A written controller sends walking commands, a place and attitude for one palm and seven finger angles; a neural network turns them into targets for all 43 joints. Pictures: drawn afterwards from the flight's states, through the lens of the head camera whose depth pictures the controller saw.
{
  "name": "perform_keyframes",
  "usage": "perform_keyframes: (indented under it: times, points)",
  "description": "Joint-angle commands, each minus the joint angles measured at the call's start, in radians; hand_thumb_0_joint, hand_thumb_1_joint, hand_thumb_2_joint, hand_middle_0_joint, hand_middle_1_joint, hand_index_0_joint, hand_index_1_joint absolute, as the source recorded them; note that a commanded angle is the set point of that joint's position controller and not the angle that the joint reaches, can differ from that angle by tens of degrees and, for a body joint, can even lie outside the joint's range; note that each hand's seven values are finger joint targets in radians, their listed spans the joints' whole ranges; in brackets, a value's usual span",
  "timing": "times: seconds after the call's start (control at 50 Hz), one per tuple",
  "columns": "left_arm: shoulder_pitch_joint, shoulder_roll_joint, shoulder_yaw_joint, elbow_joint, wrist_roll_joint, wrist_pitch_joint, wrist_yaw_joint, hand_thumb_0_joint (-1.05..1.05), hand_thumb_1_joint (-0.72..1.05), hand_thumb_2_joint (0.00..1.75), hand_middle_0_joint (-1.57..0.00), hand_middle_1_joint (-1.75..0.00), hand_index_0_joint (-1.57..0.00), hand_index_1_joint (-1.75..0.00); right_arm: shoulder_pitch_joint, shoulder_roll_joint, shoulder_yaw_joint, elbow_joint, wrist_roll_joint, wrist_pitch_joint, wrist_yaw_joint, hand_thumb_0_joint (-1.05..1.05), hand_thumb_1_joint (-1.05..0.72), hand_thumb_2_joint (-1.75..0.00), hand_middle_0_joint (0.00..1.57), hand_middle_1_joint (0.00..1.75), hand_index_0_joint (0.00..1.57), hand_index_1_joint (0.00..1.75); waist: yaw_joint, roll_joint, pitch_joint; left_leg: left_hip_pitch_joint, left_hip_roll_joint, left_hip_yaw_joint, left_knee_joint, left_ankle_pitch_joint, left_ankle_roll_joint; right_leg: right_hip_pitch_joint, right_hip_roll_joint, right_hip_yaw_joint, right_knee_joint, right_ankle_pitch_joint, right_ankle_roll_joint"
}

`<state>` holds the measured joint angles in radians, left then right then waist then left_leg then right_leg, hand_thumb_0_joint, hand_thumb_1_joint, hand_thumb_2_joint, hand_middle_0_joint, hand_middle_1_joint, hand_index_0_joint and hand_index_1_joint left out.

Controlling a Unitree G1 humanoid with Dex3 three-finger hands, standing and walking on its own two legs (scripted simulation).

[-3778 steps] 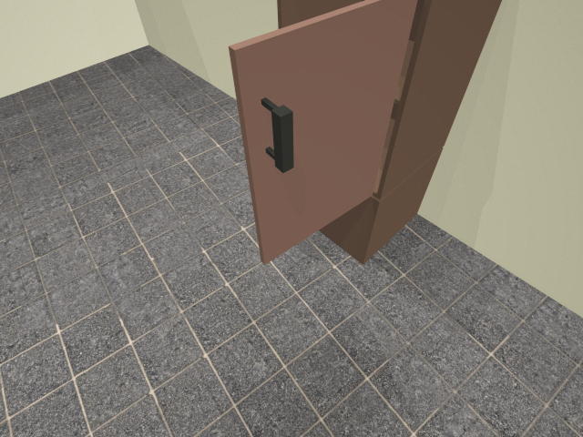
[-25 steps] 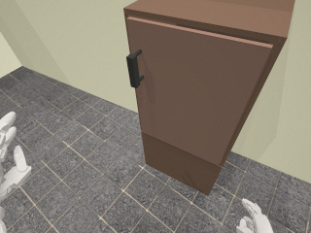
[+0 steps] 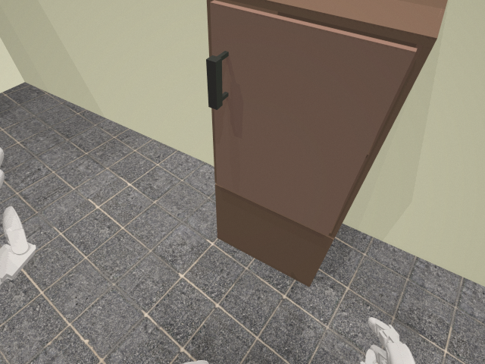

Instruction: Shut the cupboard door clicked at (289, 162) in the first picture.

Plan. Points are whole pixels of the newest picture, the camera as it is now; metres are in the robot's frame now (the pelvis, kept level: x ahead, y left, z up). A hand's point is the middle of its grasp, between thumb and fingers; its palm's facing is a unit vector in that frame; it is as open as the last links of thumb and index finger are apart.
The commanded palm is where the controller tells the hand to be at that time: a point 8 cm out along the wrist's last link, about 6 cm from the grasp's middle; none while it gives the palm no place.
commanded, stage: step back with the hand held close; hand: left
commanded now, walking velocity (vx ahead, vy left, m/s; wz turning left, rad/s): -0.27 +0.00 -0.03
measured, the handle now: (219, 80) +0.71 +0.11 +0.11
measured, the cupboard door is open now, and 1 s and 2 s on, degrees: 0 0 0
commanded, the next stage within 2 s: stop stepping back and stand still in 0.62 s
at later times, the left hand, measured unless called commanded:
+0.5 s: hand out of the picture +0.09 +0.29 +0.19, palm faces +0.52 -0.74 -0.42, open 7.4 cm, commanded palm +0.00 +0.32 +0.20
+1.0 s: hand out of the picture +0.00 +0.25 +0.19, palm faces +0.37 -0.82 -0.44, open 7.4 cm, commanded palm -0.07 +0.29 +0.20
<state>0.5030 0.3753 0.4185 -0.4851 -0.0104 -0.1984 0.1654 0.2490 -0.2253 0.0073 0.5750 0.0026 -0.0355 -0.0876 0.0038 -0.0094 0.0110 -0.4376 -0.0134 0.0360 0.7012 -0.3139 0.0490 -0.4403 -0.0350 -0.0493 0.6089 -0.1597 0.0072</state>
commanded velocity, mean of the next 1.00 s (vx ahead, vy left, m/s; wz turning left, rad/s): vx -0.19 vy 0.00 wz -0.09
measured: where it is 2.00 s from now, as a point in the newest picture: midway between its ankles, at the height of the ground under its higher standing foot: outside the picture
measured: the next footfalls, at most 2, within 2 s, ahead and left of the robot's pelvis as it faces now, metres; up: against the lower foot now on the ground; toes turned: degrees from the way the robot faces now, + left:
right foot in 0.72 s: -0.22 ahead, -0.11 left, +0.01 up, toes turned -5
left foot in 0.88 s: -0.11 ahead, +0.08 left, +0.00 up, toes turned +0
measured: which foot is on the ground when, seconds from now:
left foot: down 0.00-0.70, up 0.72-0.86, down 0.88-1.00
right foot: down 0.00-0.40, up 0.42-0.70, down 0.72-1.00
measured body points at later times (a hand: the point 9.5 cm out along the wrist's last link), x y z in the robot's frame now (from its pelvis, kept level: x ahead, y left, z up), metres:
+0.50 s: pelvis -0.10 +0.00 +0.00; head -0.08 +0.04 +0.44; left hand +0.05 +0.32 +0.21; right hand +0.08 -0.22 -0.08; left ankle +0.03 +0.11 -0.72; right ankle -0.05 -0.14 -0.65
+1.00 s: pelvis -0.24 +0.00 +0.01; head -0.25 +0.03 +0.46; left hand -0.03 +0.29 +0.22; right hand -0.12 -0.27 -0.06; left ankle -0.15 +0.08 -0.72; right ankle -0.26 -0.11 -0.71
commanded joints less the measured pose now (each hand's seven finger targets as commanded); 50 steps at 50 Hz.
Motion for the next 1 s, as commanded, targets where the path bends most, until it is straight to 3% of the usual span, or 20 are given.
perform_keyframes:
  times: [0.0, 0.1, 0.16, 0.22, 0.28, 0.34, 0.38, 0.4, 0.46, 0.5, 0.6, 0.64, 0.68, 0.72, 0.78, 0.82, 0.86, 0.9, 0.94, 0.98]
  points:
    - [-0.071, 0.243, 0.169, -0.260, 0.004, -0.097, 0.045, 0.00, 0.90, 0.90, -0.20, -0.30, -0.20, -0.30, -0.092, -0.140, -0.051, -0.162, -0.002, -0.071, -0.015, 0.00, -0.90, -0.90, 0.20, 0.30, 0.20, 0.30, -0.013, 0.143, -0.095, -0.283, 0.128, -0.187, -0.322, -0.372, 0.037, 0.295, -0.028, 0.136, -0.018, -0.216, -0.019]
    - [-0.015, 0.242, 0.208, -0.214, 0.004, -0.115, 0.035, 0.00, 0.90, 0.90, -0.20, -0.30, -0.20, -0.30, -0.088, -0.141, -0.066, -0.159, 0.006, -0.095, -0.014, 0.00, -0.90, -0.90, 0.20, 0.30, 0.20, 0.30, -0.005, 0.169, -0.132, -0.406, 0.194, -0.198, -0.346, -0.330, 0.053, 0.461, 0.032, 0.101, 0.162, 0.073, -0.001]
    - [0.037, 0.234, 0.219, -0.106, 0.011, -0.123, 0.026, 0.00, 0.90, 0.90, -0.20, -0.30, -0.20, -0.30, -0.087, -0.146, -0.077, -0.164, 0.013, -0.097, -0.007, 0.00, -0.90, -0.90, 0.20, 0.30, 0.20, 0.30, -0.012, 0.106, -0.024, -0.469, 0.169, -0.155, -0.278, -0.472, 0.043, 0.369, 0.007, 0.214, 0.071, -0.077, -0.026]
    - [-0.053, 0.242, 0.178, -0.161, -0.002, -0.109, 0.025, 0.00, 0.90, 0.90, -0.20, -0.30, -0.20, -0.30, -0.083, -0.131, -0.078, -0.133, 0.002, -0.089, 0.010, 0.00, -0.90, -0.90, 0.20, 0.30, 0.20, 0.30, -0.011, -0.095, -0.014, -0.202, 0.070, -0.078, 0.001, -0.324, -0.024, 0.013, -0.152, 0.425, -0.231, -0.350, -0.101]
    - [-0.125, 0.246, 0.118, -0.209, -0.009, -0.093, 0.039, 0.00, 0.90, 0.90, -0.20, -0.30, -0.20, -0.30, -0.084, -0.091, -0.057, -0.104, 0.000, -0.072, 0.024, 0.00, -0.90, -0.90, 0.20, 0.30, 0.20, 0.30, -0.031, -0.247, -0.074, 0.117, 0.027, -0.023, 0.196, -0.152, -0.052, -0.227, -0.246, 0.382, -0.375, -0.471, -0.122]
    - [-0.128, 0.269, 0.138, -0.259, -0.015, -0.092, 0.045, 0.00, 0.90, 0.90, -0.20, -0.30, -0.20, -0.30, -0.075, -0.101, -0.056, -0.101, -0.001, -0.065, 0.010, 0.00, -0.90, -0.90, 0.20, 0.30, 0.20, 0.30, -0.039, -0.103, -0.086, 0.184, 0.044, -0.062, -0.045, -0.163, -0.023, -0.232, -0.150, 0.240, -0.264, -0.409, -0.062]
    - [-0.127, 0.253, 0.164, -0.339, -0.008, -0.114, 0.047, 0.00, 0.90, 0.90, -0.20, -0.30, -0.20, -0.30, -0.099, -0.147, -0.060, -0.125, -0.008, -0.083, -0.010, 0.00, -0.90, -0.90, 0.20, 0.30, 0.20, 0.30, -0.033, 0.354, -0.066, -0.161, 0.304, -0.368, -0.469, -0.444, 0.091, 0.012, 0.060, 0.075, 0.259, -0.291, 0.015]
    - [-0.125, 0.270, 0.202, -0.328, 0.005, -0.116, 0.054, 0.00, 0.90, 0.90, -0.20, -0.30, -0.20, -0.30, -0.122, -0.120, -0.067, -0.122, -0.018, -0.103, -0.015, 0.00, -0.90, -0.90, 0.20, 0.30, 0.20, 0.30, -0.020, 0.454, -0.118, -0.317, 0.438, -0.469, -0.580, -0.453, 0.148, 0.166, 0.124, 0.059, 0.611, -0.282, 0.029]
    - [-0.081, 0.288, 0.234, -0.367, -0.038, -0.126, 0.044, 0.00, 0.90, 0.90, -0.20, -0.30, -0.20, -0.30, -0.135, -0.104, -0.109, -0.085, -0.006, -0.141, 0.011, 0.00, -0.90, -0.90, 0.20, 0.30, 0.20, 0.30, 0.001, 0.199, -0.236, -0.002, 0.383, -0.249, -0.413, -0.095, 0.092, 0.030, 0.110, 0.099, 0.686, -0.353, 0.018]
    - [0.035, 0.234, 0.209, -0.290, -0.060, -0.100, 0.040, 0.00, 0.90, 0.90, -0.20, -0.30, -0.20, -0.30, -0.143, -0.101, -0.113, -0.091, 0.016, -0.147, 0.034, 0.00, -0.90, -0.90, 0.20, 0.30, 0.20, 0.30, 0.013, 0.263, -0.239, 0.024, 0.337, -0.114, -0.408, -0.148, 0.047, 0.071, 0.102, 0.012, 0.561, -0.363, 0.019]
    - [-0.066, 0.172, 0.099, -0.242, -0.073, -0.077, 0.011, 0.00, 0.90, 0.90, -0.20, -0.30, -0.20, -0.30, -0.118, -0.101, -0.061, -0.055, -0.008, -0.154, 0.033, 0.00, -0.90, -0.90, 0.20, 0.30, 0.20, 0.30, -0.012, 0.266, -0.126, 0.030, 0.321, -0.129, -0.555, -0.229, -0.034, 0.205, 0.127, -0.061, 0.043, -0.409, -0.003]
    - [-0.105, 0.185, 0.092, -0.231, -0.063, -0.085, 0.003, 0.00, 0.90, 0.90, -0.20, -0.30, -0.20, -0.30, -0.117, -0.095, -0.063, -0.036, -0.016, -0.147, 0.033, 0.00, -0.90, -0.90, 0.20, 0.30, 0.20, 0.30, -0.006, 0.208, -0.136, 0.112, 0.277, -0.074, -0.458, -0.179, -0.085, 0.204, 0.070, -0.013, -0.212, -0.347, -0.040]
    - [-0.147, 0.263, 0.117, -0.246, -0.054, -0.100, 0.007, 0.00, 0.90, 0.90, -0.20, -0.30, -0.20, -0.30, -0.122, -0.054, -0.060, -0.023, -0.004, -0.129, 0.030, 0.00, -0.90, -0.90, 0.20, 0.30, 0.20, 0.30, -0.003, -0.144, -0.140, 0.220, 0.120, 0.040, 0.029, -0.027, -0.137, -0.029, -0.216, 0.380, -0.432, -0.261, -0.162]
    - [-0.182, 0.394, 0.226, -0.307, -0.036, -0.118, 0.040, 0.00, 0.90, 0.90, -0.20, -0.30, -0.20, -0.30, -0.172, -0.049, -0.036, -0.038, -0.023, -0.141, 0.016, 0.00, -0.90, -0.90, 0.20, 0.30, 0.20, 0.30, 0.031, -0.143, -0.149, 0.008, 0.045, 0.024, 0.280, -0.186, -0.120, 0.097, -0.350, 0.357, -0.327, 0.446, -0.202]
    - [-0.067, 0.287, 0.165, -0.272, -0.034, -0.052, 0.022, 0.00, 0.90, 0.90, -0.20, -0.30, -0.20, -0.30, -0.132, -0.048, -0.025, -0.095, 0.020, -0.108, -0.004, 0.00, -0.90, -0.90, 0.20, 0.30, 0.20, 0.30, -0.009, -0.171, -0.198, -0.039, 0.035, 0.017, 0.105, -0.015, -0.079, 0.336, -0.214, 0.153, -0.087, 0.667, -0.144]
    - [-0.026, 0.287, 0.179, -0.255, -0.047, -0.033, 0.021, 0.00, 0.90, 0.90, -0.20, -0.30, -0.20, -0.30, -0.097, -0.074, -0.029, -0.079, 0.019, -0.102, -0.016, 0.00, -0.90, -0.90, 0.20, 0.30, 0.20, 0.30, -0.042, 0.028, -0.184, 0.202, 0.003, 0.054, -0.179, 0.242, -0.068, 0.220, -0.127, 0.051, -0.008, 0.422, -0.064]
    - [-0.005, 0.254, 0.155, -0.275, -0.046, -0.042, 0.023, 0.00, 0.90, 0.90, -0.20, -0.30, -0.20, -0.30, -0.085, -0.108, -0.041, -0.100, 0.011, -0.123, -0.012, 0.00, -0.90, -0.90, 0.20, 0.30, 0.20, 0.30, -0.022, 0.286, -0.205, 0.360, 0.199, -0.181, -0.309, 0.586, -0.016, 0.089, 0.027, 0.018, 0.126, -0.107, 0.006]
    - [0.010, 0.229, 0.142, -0.182, -0.052, -0.045, 0.025, 0.00, 0.90, 0.90, -0.20, -0.30, -0.20, -0.30, -0.070, -0.116, -0.047, -0.097, 0.024, -0.132, 0.003, 0.00, -0.90, -0.90, 0.20, 0.30, 0.20, 0.30, -0.017, 0.157, -0.136, 0.261, 0.258, -0.244, -0.411, 0.300, 0.021, 0.102, 0.063, 0.053, 0.092, -0.365, 0.002]
    - [0.044, 0.269, 0.180, -0.190, -0.055, -0.046, 0.026, 0.00, 0.90, 0.90, -0.20, -0.30, -0.20, -0.30, -0.107, -0.103, -0.035, -0.086, -0.005, -0.130, -0.009, 0.00, -0.90, -0.90, 0.20, 0.30, 0.20, 0.30, -0.027, 0.233, -0.098, 0.129, 0.285, -0.323, -0.523, -0.020, -0.004, 0.160, 0.046, 0.034, 0.075, -0.294, 0.004]
    - [0.030, 0.248, 0.165, -0.213, -0.040, -0.054, 0.024, 0.00, 0.90, 0.90, -0.20, -0.30, -0.20, -0.30, -0.103, -0.110, -0.038, -0.095, -0.010, -0.117, -0.005, 0.00, -0.90, -0.90, 0.20, 0.30, 0.20, 0.30, -0.024, 0.241, -0.050, -0.070, 0.250, -0.248, -0.604, -0.347, -0.032, 0.318, 0.067, -0.002, 0.026, -0.257, -0.014]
